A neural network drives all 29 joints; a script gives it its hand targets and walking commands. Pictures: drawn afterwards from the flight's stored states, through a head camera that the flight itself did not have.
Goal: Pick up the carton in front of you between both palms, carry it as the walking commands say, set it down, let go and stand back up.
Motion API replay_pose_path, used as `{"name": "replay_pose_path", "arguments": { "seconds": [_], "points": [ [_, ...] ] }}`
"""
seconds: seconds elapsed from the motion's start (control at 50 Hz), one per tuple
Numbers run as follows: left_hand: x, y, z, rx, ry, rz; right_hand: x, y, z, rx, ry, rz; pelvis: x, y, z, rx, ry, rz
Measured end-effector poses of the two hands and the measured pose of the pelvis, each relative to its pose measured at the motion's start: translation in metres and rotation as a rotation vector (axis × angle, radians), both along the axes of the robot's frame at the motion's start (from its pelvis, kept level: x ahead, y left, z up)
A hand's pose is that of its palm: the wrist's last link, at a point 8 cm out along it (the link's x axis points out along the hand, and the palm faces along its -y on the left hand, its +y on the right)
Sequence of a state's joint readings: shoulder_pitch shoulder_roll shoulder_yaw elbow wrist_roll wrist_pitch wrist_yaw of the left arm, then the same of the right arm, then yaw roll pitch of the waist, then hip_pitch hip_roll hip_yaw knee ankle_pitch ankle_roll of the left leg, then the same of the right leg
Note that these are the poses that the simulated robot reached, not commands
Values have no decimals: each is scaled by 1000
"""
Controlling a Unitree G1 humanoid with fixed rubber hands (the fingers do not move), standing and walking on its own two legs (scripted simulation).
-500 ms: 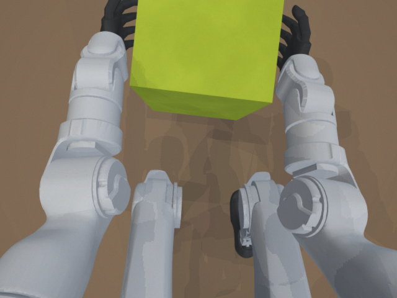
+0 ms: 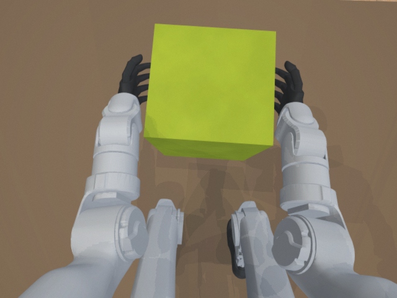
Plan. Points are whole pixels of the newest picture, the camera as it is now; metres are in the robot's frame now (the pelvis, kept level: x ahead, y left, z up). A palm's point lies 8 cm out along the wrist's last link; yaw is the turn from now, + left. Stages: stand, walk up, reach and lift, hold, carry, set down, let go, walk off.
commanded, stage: reach and lift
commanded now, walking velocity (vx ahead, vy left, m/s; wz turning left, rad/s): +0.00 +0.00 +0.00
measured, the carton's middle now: (208, 106) +0.50 +0.01 -0.12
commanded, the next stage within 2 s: none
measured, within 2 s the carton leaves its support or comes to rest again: neither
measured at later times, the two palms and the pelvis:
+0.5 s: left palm (101, 89) +0.42 +0.15 +0.11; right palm (354, 94) +0.43 -0.14 +0.11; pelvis +0.04 +0.00 +0.14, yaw +1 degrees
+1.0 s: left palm (5, 62) +0.37 +0.15 +0.25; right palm out of the picture +0.39 -0.15 +0.25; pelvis +0.08 -0.01 +0.23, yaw +2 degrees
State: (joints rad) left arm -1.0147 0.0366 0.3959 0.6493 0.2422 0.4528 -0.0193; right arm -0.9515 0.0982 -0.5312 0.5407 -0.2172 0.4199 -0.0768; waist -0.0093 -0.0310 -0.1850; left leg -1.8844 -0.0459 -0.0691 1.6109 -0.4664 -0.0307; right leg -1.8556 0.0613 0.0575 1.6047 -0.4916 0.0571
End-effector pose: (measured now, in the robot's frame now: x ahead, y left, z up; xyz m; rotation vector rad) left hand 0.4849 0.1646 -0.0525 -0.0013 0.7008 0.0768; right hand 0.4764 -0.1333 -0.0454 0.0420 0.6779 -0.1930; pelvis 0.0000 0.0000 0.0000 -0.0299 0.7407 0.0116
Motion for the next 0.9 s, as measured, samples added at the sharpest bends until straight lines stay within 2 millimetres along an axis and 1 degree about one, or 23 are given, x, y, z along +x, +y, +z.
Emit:
{"name": "replay_pose_path", "arguments": {
  "seconds": [0.24, 0.6, 0.76, 0.9],
  "points": [
    [-28, -7, 81, -6, 6, 17, -26, -7, 80, 1, 5, 7, 21, 1, 66, 10, -113, 3],
    [-72, -11, 188, -8, 7, 54, -59, -11, 188, 4, 6, 37, 51, -7, 160, 27, -347, 9],
    [-89, -13, 236, -4, 4, 62, -74, -13, 235, -3, 4, 53, 66, -9, 198, 35, -483, 14],
    [-104, -14, 276, 10, -15, 66, -85, -15, 274, -20, -14, 82, 76, -9, 222, 40, -614, 17]
  ]
}}
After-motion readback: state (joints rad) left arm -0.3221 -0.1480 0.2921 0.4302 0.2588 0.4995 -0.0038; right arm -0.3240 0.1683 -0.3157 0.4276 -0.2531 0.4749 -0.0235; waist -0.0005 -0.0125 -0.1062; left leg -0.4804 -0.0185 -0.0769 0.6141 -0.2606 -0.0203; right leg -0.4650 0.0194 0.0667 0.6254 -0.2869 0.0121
